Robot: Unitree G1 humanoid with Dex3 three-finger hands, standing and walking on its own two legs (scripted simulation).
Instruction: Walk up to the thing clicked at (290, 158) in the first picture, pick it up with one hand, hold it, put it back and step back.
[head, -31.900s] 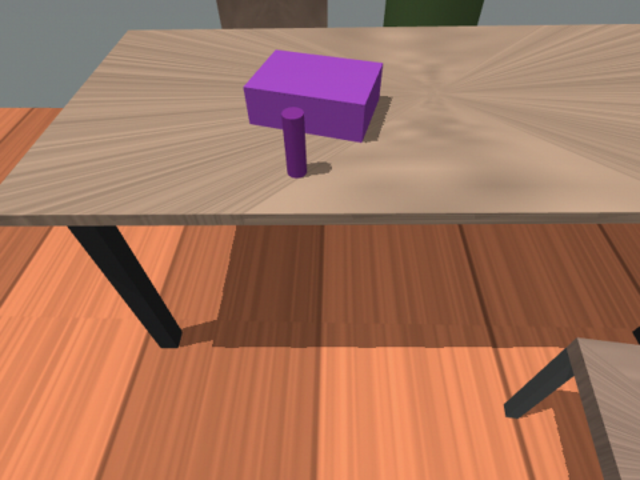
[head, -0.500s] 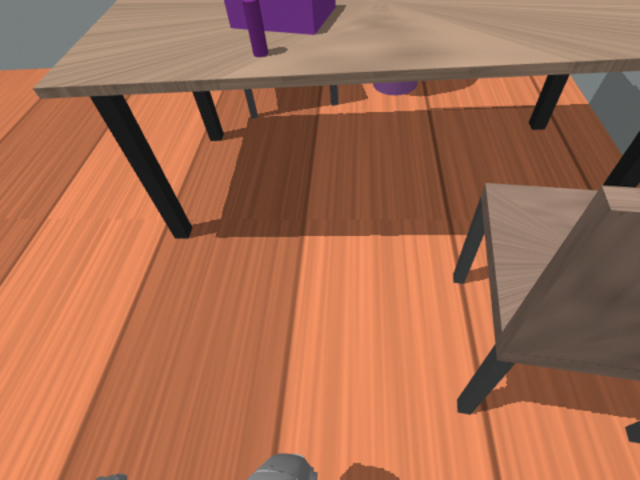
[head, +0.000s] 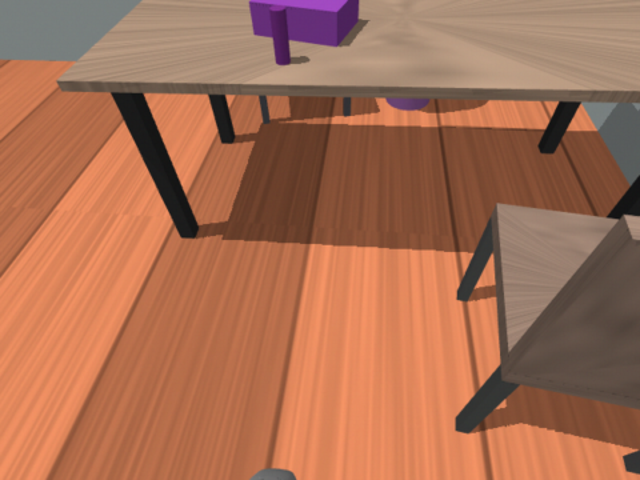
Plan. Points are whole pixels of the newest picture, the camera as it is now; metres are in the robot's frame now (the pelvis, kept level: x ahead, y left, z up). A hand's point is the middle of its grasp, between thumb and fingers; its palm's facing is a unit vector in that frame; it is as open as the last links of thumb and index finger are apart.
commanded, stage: step back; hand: left
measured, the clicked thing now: (280, 36) +1.11 +0.19 +0.05
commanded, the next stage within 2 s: stand in 0.44 s
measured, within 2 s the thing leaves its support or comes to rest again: neither
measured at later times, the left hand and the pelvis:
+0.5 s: hand out of the picture +0.12 +0.28 -0.14, palm faces -0.04 -0.93 -0.35, open 7.4 cm; pelvis +0.02 +0.02 +0.01, yaw -2 degrees
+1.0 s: hand out of the picture +0.11 +0.26 -0.14, palm faces -0.07 -0.94 -0.34, open 7.4 cm; pelvis +0.02 +0.01 +0.02, yaw -2 degrees
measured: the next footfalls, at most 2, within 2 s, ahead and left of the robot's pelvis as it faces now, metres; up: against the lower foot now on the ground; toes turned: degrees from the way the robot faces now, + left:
none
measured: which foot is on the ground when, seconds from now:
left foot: down 0.00-1.00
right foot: down 0.00-1.00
